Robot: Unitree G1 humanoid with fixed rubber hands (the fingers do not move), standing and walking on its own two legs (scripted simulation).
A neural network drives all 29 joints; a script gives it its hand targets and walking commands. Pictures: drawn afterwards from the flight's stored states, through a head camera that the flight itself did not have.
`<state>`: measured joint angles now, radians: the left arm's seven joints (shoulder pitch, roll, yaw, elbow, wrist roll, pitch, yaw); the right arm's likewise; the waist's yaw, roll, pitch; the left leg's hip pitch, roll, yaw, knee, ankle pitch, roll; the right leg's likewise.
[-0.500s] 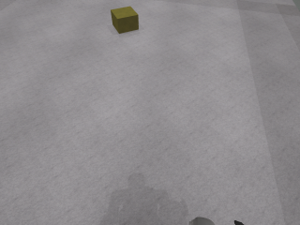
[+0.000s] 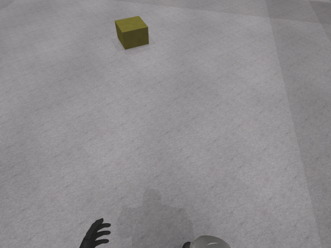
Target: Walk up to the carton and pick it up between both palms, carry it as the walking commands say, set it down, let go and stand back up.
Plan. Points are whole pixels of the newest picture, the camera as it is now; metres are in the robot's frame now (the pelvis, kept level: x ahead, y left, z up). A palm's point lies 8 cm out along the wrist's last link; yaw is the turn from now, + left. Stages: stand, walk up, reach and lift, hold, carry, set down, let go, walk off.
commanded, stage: walk up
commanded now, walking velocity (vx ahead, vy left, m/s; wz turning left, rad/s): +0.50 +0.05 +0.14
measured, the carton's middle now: (132, 32) +2.17 +0.19 -0.66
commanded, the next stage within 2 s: none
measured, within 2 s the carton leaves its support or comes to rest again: neither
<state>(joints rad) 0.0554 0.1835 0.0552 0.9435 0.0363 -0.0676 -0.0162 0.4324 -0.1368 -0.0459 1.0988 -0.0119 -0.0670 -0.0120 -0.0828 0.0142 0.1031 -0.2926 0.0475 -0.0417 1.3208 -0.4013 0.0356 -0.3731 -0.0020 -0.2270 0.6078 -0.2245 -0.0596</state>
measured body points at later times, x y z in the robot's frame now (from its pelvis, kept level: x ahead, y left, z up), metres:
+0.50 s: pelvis +0.27 +0.08 +0.03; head +0.29 +0.11 +0.48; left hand +0.24 +0.32 -0.14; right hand +0.35 -0.15 -0.10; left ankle +0.28 +0.16 -0.72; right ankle +0.19 -0.08 -0.61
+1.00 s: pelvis +0.53 +0.01 +0.01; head +0.57 +0.00 +0.46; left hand +0.69 +0.22 -0.12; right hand +0.41 -0.20 -0.14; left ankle +0.36 +0.15 -0.64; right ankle +0.60 -0.09 -0.72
